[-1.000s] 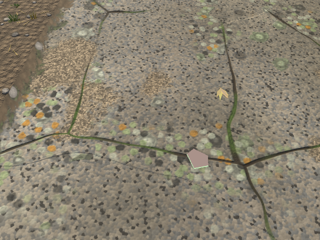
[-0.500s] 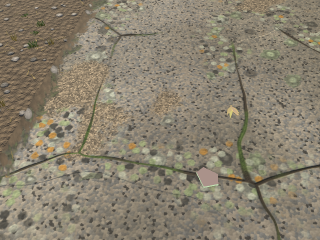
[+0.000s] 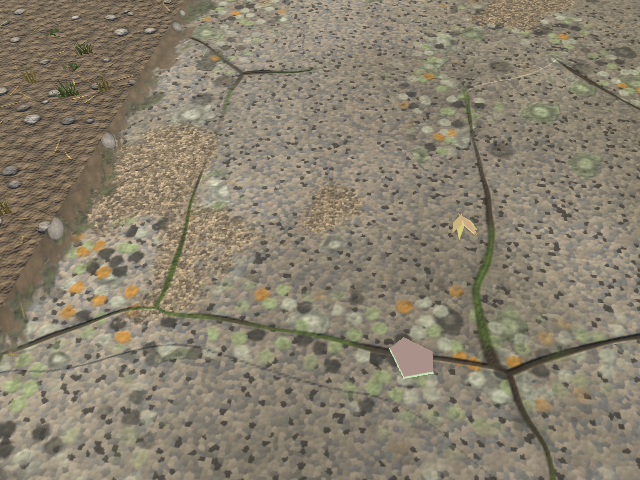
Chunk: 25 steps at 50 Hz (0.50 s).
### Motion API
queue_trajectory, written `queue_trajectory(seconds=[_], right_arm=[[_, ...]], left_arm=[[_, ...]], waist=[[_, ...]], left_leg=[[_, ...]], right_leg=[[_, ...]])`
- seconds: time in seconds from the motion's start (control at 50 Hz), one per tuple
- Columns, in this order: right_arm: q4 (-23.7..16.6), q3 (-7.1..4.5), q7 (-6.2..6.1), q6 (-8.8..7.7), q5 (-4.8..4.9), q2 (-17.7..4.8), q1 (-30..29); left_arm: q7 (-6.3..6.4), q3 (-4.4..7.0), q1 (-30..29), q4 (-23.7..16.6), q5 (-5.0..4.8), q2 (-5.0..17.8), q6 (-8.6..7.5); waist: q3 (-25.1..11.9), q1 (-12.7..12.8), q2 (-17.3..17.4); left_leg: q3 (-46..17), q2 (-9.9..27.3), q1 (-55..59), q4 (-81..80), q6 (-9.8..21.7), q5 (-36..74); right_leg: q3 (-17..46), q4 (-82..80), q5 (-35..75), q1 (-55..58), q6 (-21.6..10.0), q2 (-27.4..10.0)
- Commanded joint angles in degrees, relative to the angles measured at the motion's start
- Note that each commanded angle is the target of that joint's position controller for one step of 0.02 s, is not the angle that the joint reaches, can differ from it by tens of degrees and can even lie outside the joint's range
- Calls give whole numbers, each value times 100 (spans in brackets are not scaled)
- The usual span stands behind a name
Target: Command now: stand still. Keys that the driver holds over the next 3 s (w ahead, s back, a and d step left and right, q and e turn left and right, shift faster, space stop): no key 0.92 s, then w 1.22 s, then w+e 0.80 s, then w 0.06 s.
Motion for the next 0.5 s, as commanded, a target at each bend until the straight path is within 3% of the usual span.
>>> queue_trajectory(seconds=[0.02, 0.5], right_arm=[[-82, -130, -29, -55, 2, -616, 51], [782, -22, -77, -100, 16, -505, 293]], left_arm=[[24, 128, -5, -151, -7, 628, -67], [60, 49, 249, 618, -38, 588, -8]], waist=[[-127, -8, -30], [2, 23, -37]], left_leg=[[-159, 209, 80, -397, 108, 1157], [19, 186, -3, -593, 27, 1028]], right_leg=[[388, -636, 732, -108, -97, -351], [414, -853, 701, -17, -190, -301]])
